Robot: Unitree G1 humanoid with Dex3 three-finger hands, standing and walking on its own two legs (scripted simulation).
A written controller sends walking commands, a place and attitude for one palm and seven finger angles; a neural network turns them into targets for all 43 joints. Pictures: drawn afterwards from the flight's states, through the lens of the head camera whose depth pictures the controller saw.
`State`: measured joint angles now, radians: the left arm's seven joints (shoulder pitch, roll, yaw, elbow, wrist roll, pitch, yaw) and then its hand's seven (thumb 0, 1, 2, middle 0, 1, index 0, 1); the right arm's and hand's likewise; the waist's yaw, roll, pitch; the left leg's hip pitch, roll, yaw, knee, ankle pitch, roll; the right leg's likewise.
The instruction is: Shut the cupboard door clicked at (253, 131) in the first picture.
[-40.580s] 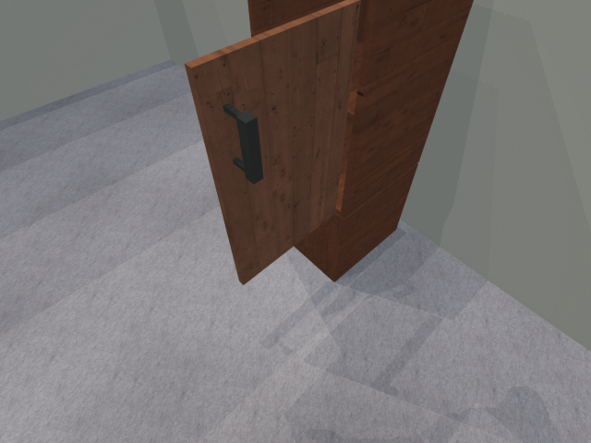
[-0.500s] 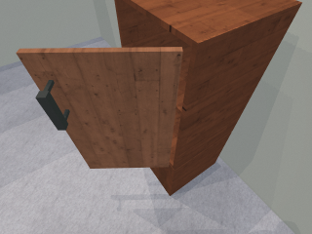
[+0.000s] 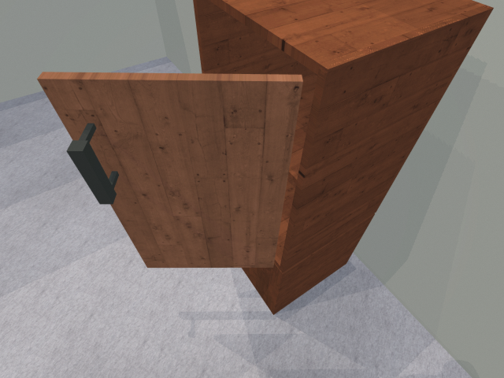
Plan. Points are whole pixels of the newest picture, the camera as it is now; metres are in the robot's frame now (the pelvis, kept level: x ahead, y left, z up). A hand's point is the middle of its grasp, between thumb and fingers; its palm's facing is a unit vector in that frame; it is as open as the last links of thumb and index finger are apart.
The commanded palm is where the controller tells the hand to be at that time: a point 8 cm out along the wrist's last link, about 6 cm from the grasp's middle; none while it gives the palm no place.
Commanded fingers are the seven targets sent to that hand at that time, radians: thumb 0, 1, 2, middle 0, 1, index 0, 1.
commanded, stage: shuffle to correct the standing spot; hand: left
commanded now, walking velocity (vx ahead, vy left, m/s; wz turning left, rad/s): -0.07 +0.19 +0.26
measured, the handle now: (98, 165) +0.40 +0.28 +0.11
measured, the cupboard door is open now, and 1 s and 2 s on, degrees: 57 57 57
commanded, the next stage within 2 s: come to a stop and stand still in 0.12 s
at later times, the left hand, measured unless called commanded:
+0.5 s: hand out of the picture +0.00 +0.22 -0.17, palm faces +0.08 -0.97 -0.24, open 7.3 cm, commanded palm none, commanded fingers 0.00 0.90 0.90 -0.20 -0.30 -0.20 -0.30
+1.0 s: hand out of the picture +0.00 +0.22 -0.18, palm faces +0.03 -0.98 -0.22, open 7.3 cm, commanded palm none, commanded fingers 0.00 0.90 0.90 -0.20 -0.30 -0.20 -0.30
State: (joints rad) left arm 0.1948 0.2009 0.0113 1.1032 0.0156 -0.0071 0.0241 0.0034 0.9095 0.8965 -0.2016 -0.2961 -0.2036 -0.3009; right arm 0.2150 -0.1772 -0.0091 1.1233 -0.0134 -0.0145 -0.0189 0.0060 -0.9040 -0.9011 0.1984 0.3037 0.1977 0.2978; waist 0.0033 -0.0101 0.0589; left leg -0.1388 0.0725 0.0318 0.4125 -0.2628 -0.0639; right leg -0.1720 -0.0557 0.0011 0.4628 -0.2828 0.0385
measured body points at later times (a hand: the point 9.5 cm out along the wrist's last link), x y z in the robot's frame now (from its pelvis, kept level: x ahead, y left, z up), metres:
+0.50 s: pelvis -0.03 +0.03 -0.01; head +0.00 +0.02 +0.44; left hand +0.00 +0.27 -0.16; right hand +0.02 -0.20 -0.17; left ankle -0.03 +0.15 -0.74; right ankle -0.05 -0.07 -0.74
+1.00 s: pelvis +0.00 +0.04 -0.01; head +0.02 +0.04 +0.44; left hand +0.00 +0.27 -0.16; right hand +0.01 -0.18 -0.17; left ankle -0.03 +0.15 -0.74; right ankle -0.05 -0.07 -0.74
